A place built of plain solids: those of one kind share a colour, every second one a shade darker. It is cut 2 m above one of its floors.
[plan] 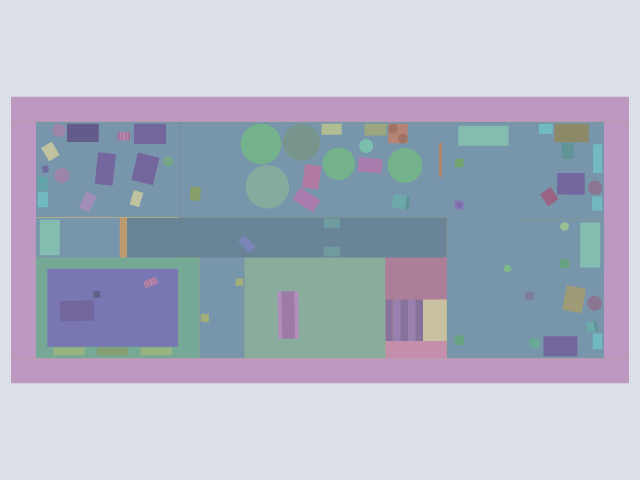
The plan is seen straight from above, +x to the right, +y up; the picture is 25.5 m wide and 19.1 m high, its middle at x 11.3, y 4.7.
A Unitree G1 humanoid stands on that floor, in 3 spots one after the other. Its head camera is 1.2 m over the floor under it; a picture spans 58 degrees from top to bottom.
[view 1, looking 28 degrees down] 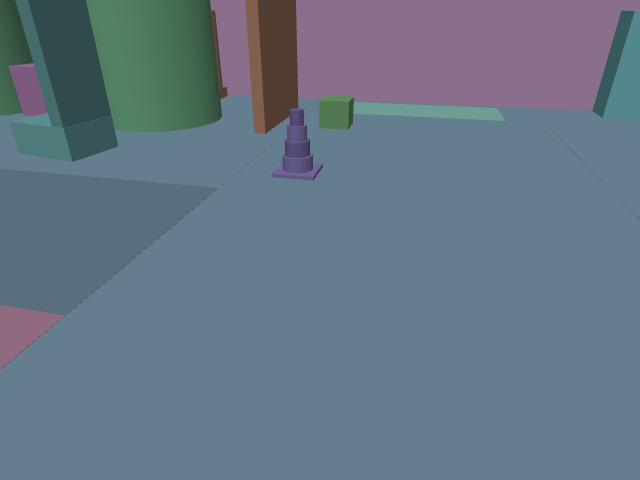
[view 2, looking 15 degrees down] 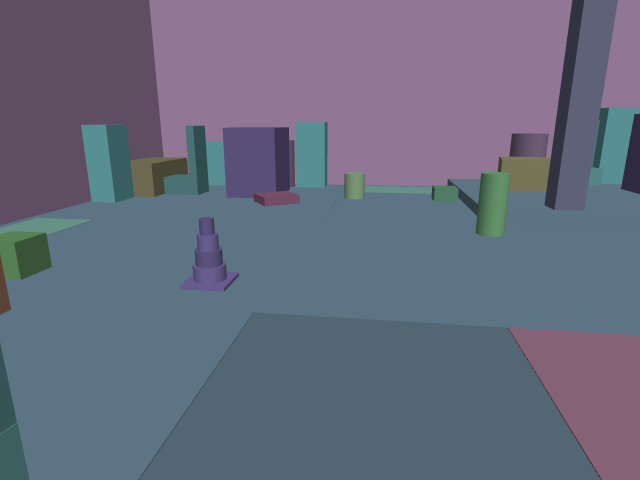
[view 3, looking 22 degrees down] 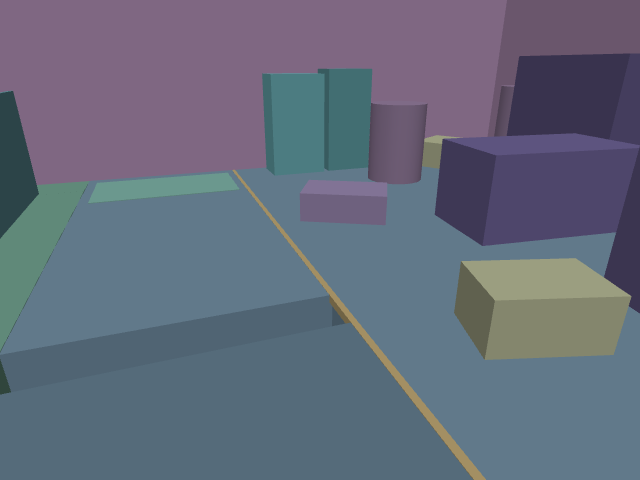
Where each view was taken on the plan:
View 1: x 17.80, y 2.75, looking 103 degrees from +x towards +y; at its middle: floor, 2.56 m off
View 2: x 13.80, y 4.80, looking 8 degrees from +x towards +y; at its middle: floor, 4.63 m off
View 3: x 5.32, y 4.80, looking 160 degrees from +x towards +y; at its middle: floor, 3.20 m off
